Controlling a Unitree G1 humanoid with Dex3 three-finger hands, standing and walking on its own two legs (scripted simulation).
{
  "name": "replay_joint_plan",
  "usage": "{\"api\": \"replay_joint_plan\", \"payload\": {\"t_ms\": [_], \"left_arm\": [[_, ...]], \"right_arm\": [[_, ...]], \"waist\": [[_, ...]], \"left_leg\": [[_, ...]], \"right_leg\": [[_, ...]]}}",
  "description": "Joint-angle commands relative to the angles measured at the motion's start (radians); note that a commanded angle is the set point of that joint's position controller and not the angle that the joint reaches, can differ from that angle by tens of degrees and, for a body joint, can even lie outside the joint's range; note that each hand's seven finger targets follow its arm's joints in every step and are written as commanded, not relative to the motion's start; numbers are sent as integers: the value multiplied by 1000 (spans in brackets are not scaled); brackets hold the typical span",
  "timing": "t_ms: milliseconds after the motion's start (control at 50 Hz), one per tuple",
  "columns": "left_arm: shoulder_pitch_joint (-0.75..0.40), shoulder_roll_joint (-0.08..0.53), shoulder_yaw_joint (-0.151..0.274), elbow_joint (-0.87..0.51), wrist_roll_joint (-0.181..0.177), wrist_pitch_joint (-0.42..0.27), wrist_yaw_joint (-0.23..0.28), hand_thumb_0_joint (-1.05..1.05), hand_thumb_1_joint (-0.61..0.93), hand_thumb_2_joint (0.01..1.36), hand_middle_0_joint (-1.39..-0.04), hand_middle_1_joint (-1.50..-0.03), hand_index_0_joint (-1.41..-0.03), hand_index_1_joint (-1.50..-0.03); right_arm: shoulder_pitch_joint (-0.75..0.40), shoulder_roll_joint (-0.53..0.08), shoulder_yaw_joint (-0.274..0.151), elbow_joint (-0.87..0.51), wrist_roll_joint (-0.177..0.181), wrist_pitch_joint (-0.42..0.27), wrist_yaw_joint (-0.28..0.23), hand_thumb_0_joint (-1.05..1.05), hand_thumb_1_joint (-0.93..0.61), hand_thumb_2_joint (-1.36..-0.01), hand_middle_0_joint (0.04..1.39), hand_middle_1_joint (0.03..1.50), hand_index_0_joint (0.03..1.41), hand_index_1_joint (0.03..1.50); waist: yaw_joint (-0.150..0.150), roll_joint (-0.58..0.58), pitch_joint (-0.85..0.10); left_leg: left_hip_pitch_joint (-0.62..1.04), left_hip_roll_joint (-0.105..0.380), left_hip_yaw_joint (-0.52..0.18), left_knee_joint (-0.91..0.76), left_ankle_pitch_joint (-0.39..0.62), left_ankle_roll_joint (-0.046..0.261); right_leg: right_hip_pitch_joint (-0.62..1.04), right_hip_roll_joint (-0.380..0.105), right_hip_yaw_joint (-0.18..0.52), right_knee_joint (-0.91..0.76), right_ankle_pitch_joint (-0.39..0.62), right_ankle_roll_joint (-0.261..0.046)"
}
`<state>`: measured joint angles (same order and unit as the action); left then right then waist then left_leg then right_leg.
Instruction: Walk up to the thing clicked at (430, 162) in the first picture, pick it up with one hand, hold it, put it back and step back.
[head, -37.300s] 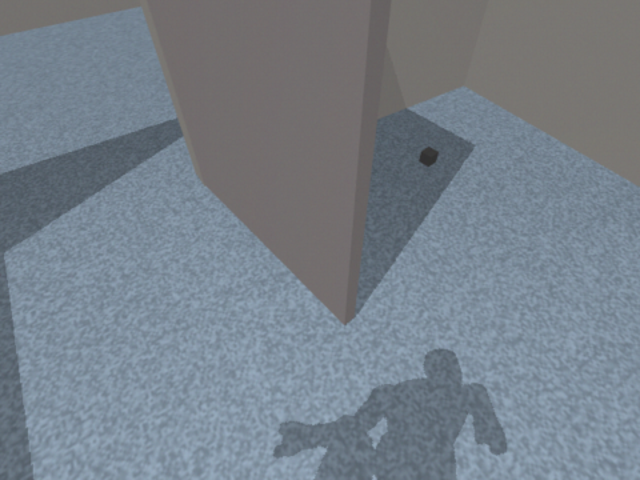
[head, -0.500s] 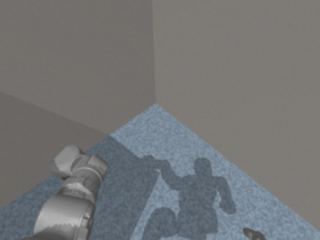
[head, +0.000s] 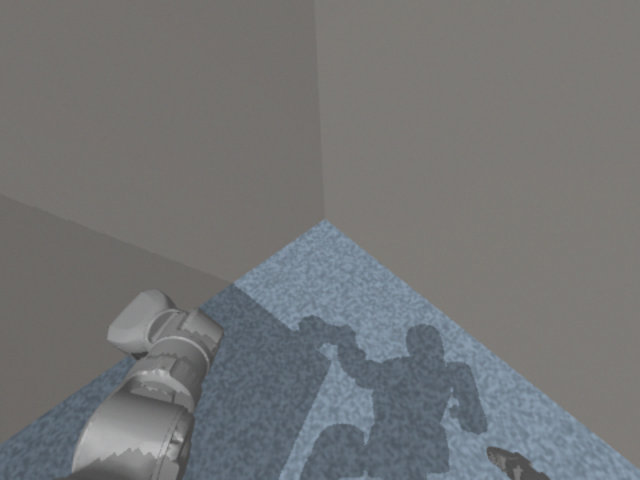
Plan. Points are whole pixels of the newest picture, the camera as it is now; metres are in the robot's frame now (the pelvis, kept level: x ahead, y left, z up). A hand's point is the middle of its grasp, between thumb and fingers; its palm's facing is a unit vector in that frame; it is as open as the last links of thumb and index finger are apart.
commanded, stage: hold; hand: left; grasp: from above
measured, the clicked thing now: (168, 352) +0.32 +0.24 -0.07
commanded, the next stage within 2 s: crouch in 1.18 s
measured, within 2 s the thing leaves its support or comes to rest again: neither
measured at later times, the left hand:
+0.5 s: hand (173, 350) +0.30 +0.21 -0.02, palm faces -0.20 -0.39 -0.90, open 8.9 cm
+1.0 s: hand (161, 361) +0.29 +0.22 -0.02, palm faces -0.19 -0.40 -0.90, open 8.9 cm
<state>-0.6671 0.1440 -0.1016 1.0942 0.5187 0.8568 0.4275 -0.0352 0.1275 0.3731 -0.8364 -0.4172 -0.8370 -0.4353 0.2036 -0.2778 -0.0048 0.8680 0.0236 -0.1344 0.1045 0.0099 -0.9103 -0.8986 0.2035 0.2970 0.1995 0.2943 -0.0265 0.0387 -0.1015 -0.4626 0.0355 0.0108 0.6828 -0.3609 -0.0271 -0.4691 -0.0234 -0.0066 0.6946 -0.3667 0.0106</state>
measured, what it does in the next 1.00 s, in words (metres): stands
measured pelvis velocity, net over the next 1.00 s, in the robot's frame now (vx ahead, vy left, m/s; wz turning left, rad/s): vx -0.02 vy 0.00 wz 0.00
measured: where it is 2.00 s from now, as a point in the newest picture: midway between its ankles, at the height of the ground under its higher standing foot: outside the picture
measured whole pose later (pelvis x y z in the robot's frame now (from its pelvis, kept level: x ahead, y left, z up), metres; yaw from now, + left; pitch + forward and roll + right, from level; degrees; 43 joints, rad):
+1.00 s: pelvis -0.02 +0.00 +0.01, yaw +0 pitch +4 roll +0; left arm -0.61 0.12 -0.15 1.00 0.50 0.95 0.41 -0.04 0.09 0.41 -0.88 -0.38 -0.87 -0.42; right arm 0.14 -0.26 0.03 0.85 0.03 -0.14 0.11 0.01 -0.91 -0.90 0.20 0.30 0.20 0.29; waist 0.00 0.04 -0.08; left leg -0.36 0.03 0.01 0.58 -0.29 -0.03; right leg -0.37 -0.02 0.00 0.60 -0.30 0.01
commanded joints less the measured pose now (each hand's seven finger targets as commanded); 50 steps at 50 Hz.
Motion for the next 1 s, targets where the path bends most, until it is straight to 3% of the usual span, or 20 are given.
{"api": "replay_joint_plan", "payload": {"t_ms": [0, 160, 180, 340, 440, 460, 500, 520, 600, 640, 680, 720, 800, 840, 900, 980], "left_arm": [[-388, 143, -16, -158, 51, 4, 31, 0, 642, 651, -1094, -487, -1040, -543], [-380, 167, -20, -198, 58, 18, 28, 0, 620, 618, -1083, -458, -1028, -516], [-390, 143, -33, -210, 55, 21, 27, 0, 615, 616, -1078, -469, -1025, -525], [-370, 128, -41, -223, 50, 53, 19, 0, 610, 652, -1083, -457, -1021, -523], [-356, 142, -34, -183, 48, 69, 16, 0, 651, 629, -1104, -440, -1044, -504], [-348, 117, -47, -189, 44, 69, 15, 0, 657, 629, -1114, -439, -1053, -503], [-347, 117, -48, -191, 47, 68, 17, 0, 653, 638, -1113, -444, -1051, -510], [-347, 125, -45, -203, 48, 68, 22, 0, 659, 643, -1114, -457, -1053, -522], [-352, 102, -50, -226, 38, 65, 28, 0, 677, 691, -1139, -457, -1069, -531], [-361, 138, -38, -273, 46, 61, 33, 0, 660, 707, -1134, -450, -1060, -528], [-362, 114, -55, -290, 51, 65, 33, 0, 682, 707, -1153, -451, -1078, -530], [-364, 142, -45, -282, 67, 65, 35, 0, 685, 713, -1153, -438, -1076, -519], [-363, 99, -64, -302, 52, 78, 31, 0, 680, 708, -1147, -442, -1071, -522], [-332, 87, -60, -276, 38, 85, 29, 0, 680, 691, -1151, -425, -1075, -505], [-327, 107, -46, -214, 32, 93, 24, 0, 689, 703, -1153, -442, -1078, -521], [-335, 90, -59, -229, 35, 86, 24, 0, 680, 726, -1142, -467, -1067, -546]], "right_arm": [[-17, -135, -41, -105, 9, -36, 0, 0, -903, -901, 199, 300, 199, 300], [-52, -130, -30, -119, 10, -37, -5, 0, -903, -902, 199, 300, 199, 300], [-54, -128, -27, -123, 11, -38, -6, 0, -904, -902, 199, 300, 199, 300], [-92, -121, -20, -130, 12, -42, -4, 0, -900, -901, 199, 300, 199, 299], [-109, -120, -15, -127, 12, -44, -1, 0, -898, -901, 199, 300, 199, 300], [-118, -113, -11, -132, 12, -48, -1, 0, -899, -901, 199, 300, 199, 300], [-120, -112, -8, -131, 12, -51, -1, 0, -900, -902, 199, 300, 199, 300], [-122, -112, -10, -136, 13, -51, 0, 0, -899, -902, 199, 300, 199, 300], [-128, -110, -11, -138, 10, -51, 2, 0, -899, -902, 199, 300, 199, 300], [-140, -111, -12, -142, 11, -50, 1, 0, -899, -902, 199, 300, 199, 300], [-151, -106, -6, -152, 13, -49, -1, 0, -900, -903, 199, 300, 199, 300], [-150, -109, -9, -144, 12, -45, -2, 0, -897, -902, 199, 299, 199, 299], [-161, -104, -5, -148, 16, -45, -3, 0, -897, -902, 199, 299, 199, 299], [-156, -103, -8, -142, 13, -49, -1, 0, -899, -903, 199, 300, 199, 300], [-150, -109, -9, -141, 14, -50, 0, 0, -899, -903, 199, 300, 199, 300], [-157, -107, -5, -148, 16, -57, 3, 0, -899, -903, 199, 300, 199, 300]], "waist": [[-6, -69, -319], [12, -55, -290], [5, -65, -297], [11, -87, -289], [19, -91, -226], [18, -96, -213], [15, -97, -227], [29, -85, -215], [18, -93, -264], [23, -64, -288], [18, -66, -285], [27, -56, -258], [20, -50, -259], [30, -56, -238], [30, -59, -200], [24, -82, -213]], "left_leg": [[145, -49, 30, -67, 418, 24], [147, -53, 40, -98, 360, 30], [162, -51, 35, -106, 358, 31], [169, -55, 38, -121, 340, 37], [152, -56, 41, -139, 297, 39], [150, -55, 39, -149, 274, 38], [160, -52, 35, -154, 271, 38], [153, -56, 40, -157, 260, 37], [175, -50, 36, -149, 302, 37], [189, -51, 39, -148, 313, 34], [198, -49, 34, -156, 309, 34], [182, -50, 37, -153, 300, 33], [194, -50, 35, -160, 299, 33], [181, -46, 30, -170, 288, 29], [167, -45, 29, -176, 277, 27], [175, -46, 26, -176, 261, 31]], "right_leg": [[209, 47, -21, -60, 484, -17], [221, 44, -15, -101, 421, -17], [221, 48, -20, -110, 418, -16], [244, 42, -7, -141, 415, -8], [221, 40, -4, -164, 354, -9], [219, 42, -9, -169, 323, -12], [218, 44, -8, -172, 311, -15], [220, 43, -9, -178, 299, -16], [244, 44, -6, -165, 346, -15], [255, 43, -5, -158, 355, -17], [250, 47, -12, -160, 343, -19], [236, 45, -8, -165, 328, -19], [230, 46, -10, -168, 324, -20], [234, 49, -15, -166, 300, -26], [217, 50, -16, -167, 285, -29], [218, 50, -18, -181, 268, -25]]}}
